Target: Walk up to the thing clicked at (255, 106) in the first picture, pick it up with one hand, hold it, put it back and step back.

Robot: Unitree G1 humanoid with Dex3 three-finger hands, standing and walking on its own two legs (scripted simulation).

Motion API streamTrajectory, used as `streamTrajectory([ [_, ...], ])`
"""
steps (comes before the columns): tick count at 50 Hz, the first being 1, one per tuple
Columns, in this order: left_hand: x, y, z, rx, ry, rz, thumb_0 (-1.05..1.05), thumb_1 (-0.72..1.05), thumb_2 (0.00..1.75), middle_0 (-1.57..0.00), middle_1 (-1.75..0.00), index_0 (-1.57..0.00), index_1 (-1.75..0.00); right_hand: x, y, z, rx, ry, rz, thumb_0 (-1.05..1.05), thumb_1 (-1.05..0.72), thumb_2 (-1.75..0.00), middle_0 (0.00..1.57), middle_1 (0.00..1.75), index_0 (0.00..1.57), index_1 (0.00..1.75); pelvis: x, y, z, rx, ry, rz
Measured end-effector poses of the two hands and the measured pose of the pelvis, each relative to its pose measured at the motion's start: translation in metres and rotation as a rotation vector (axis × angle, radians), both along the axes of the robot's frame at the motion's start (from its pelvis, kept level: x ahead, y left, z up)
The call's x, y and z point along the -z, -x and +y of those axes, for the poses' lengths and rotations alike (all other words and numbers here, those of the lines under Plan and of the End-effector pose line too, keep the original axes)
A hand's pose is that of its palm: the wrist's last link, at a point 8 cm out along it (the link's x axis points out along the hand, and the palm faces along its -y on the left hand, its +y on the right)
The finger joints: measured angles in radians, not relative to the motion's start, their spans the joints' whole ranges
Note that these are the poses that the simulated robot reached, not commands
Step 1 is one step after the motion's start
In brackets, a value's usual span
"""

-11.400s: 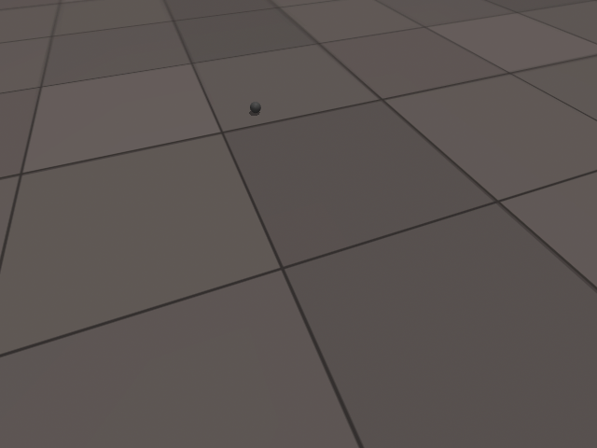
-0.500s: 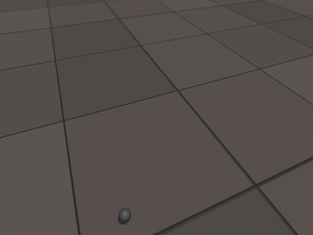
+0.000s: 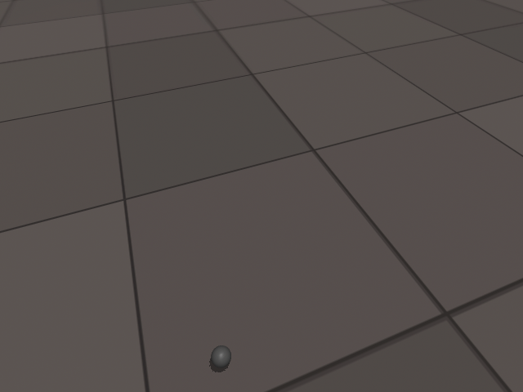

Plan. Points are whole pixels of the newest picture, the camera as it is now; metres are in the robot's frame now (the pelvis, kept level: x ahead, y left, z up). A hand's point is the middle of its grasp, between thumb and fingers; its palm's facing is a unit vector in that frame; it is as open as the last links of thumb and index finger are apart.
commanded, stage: walk up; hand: left
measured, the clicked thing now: (221, 356) +0.43 +0.19 -0.74
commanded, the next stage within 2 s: none
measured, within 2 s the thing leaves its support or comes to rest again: neither
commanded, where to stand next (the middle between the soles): +0.03 +0.00 m, yaw +0 degrees
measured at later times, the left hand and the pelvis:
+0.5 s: hand out of the picture +0.08 +0.26 -0.16, palm faces -0.02 -0.91 -0.40, open 7.4 cm; pelvis -0.03 -0.01 -0.01, yaw +0 degrees
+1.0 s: hand out of the picture -0.06 +0.25 -0.15, palm faces +0.12 -0.92 -0.38, open 7.4 cm; pelvis -0.07 -0.03 -0.01, yaw +6 degrees
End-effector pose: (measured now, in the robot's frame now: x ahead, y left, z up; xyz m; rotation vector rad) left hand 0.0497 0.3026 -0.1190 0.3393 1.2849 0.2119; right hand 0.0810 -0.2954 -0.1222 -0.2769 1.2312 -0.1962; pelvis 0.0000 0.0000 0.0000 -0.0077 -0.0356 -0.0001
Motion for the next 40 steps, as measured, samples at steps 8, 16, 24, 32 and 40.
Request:
streamTrajectory([
  [8,0.001,-0.012,-0.004,0.006,0.009,-0.031,0.01,0.91,0.9,-0.2,-0.3,-0.2,-0.3,-0.002,-0.002,-0.002,0.002,0.006,-0.001,0.01,-0.9,-0.9,0.2,0.3,0.2,0.3,0.0,-0.003,-0.001,0.001,0.001,-0.003],
  [16,0.0,-0.026,-0.006,0.024,0.014,-0.054,0.01,0.91,0.9,-0.2,-0.3,-0.2,-0.3,-0.004,-0.002,-0.003,0.011,0.011,-0.007,0.01,-0.9,-0.9,0.2,0.3,0.2,0.3,-0.001,-0.004,-0.001,0.001,0.001,0.0],
  [24,0.0,-0.027,0.003,0.019,-0.033,-0.076,0.01,0.91,0.9,-0.2,-0.3,-0.2,-0.3,0.003,0.007,-0.016,0.026,0.024,-0.002,0.01,-0.9,-0.9,0.2,0.3,0.2,0.3,0.007,0.022,-0.005,0.0,-0.006,0.008],
  [32,-0.001,0.034,-0.008,-0.005,-0.116,-0.047,0.01,0.91,0.9,-0.2,-0.3,-0.2,-0.3,0.031,0.016,-0.045,-0.011,0.014,-0.045,0.01,-0.9,-0.9,0.2,0.3,0.2,0.3,0.028,0.06,-0.03,0.006,-0.018,0.01],
  [40,-0.02,0.101,-0.029,-0.064,-0.104,0.034,0.01,0.91,0.9,-0.2,-0.3,-0.2,-0.3,0.029,0.051,-0.039,-0.046,-0.038,0.007,0.01,-0.9,-0.9,0.2,0.3,0.2,0.3,0.01,0.073,-0.037,-0.023,-0.041,0.021],
])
